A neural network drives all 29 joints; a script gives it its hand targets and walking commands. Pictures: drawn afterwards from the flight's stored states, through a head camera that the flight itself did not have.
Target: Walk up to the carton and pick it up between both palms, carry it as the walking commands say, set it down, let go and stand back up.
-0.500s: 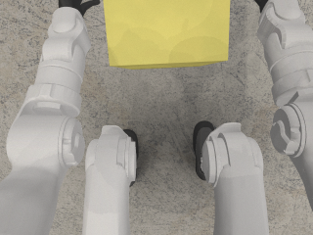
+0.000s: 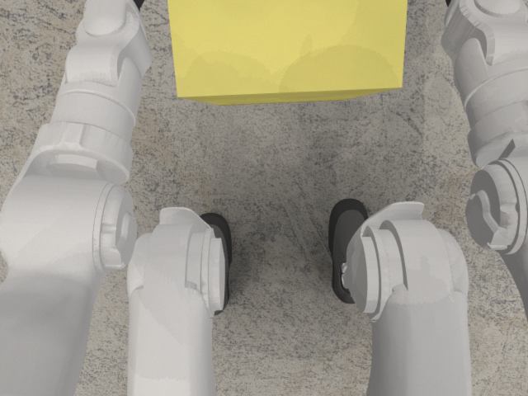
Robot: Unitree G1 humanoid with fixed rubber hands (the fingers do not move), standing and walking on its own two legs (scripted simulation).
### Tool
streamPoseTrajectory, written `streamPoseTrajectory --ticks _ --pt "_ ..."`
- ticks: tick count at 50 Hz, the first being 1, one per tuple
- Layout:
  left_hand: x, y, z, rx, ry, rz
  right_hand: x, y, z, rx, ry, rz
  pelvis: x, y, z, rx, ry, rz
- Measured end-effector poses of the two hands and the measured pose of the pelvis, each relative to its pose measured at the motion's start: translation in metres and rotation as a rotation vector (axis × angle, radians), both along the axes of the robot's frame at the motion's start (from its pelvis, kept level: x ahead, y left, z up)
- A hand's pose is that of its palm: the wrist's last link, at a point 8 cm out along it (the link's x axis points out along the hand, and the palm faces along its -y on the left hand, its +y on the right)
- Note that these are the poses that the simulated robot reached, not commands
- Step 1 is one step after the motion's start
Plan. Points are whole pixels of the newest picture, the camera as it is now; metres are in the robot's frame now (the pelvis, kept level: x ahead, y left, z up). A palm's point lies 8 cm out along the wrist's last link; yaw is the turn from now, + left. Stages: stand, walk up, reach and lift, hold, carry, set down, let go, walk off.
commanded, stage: reach and lift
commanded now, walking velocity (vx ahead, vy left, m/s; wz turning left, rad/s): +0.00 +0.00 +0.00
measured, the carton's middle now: (281, 22) +0.53 -0.02 -0.24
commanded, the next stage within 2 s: none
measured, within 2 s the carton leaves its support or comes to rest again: leaves its support in 1.12 s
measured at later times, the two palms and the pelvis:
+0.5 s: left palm out of the picture +0.55 +0.13 -0.17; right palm out of the picture +0.55 -0.18 -0.17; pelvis +0.00 +0.00 +0.01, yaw +0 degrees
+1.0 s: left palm out of the picture +0.56 +0.13 -0.17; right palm out of the picture +0.55 -0.18 -0.17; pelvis +0.01 +0.00 -0.01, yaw +1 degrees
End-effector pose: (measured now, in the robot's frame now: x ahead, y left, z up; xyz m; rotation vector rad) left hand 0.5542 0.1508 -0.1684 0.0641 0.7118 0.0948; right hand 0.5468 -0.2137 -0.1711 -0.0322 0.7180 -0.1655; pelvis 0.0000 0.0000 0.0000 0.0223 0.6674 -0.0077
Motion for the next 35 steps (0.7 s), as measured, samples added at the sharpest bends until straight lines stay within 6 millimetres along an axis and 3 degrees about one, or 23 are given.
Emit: streamPoseTrajectory --ticks 19,35 --pt "0.001 -0.023 0.0 -0.011 -0.005 -0.022 0.004 0.035 -0.003 0.03 -0.007 0.059 -0.003 -0.003 0.005 0.005 -0.014 0.003" --pt "0.003 -0.027 -0.001 -0.055 0.01 0.001 0.008 0.038 0.0 0.011 0.019 0.064 -0.001 -0.003 -0.003 -0.002 -0.023 0.014"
